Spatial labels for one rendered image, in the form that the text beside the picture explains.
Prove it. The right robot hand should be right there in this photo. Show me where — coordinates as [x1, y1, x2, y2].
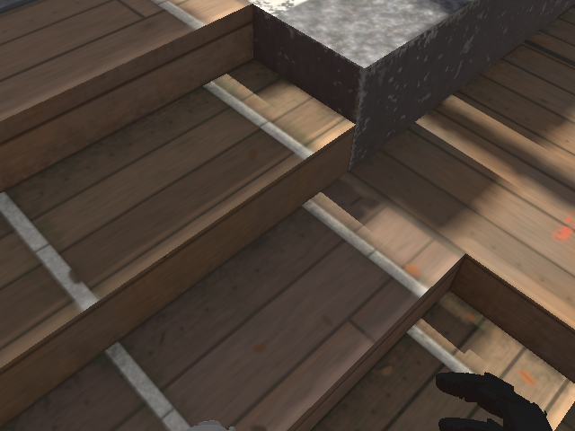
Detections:
[436, 372, 553, 431]

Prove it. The robot left shin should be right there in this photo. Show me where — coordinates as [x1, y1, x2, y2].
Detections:
[198, 420, 221, 426]

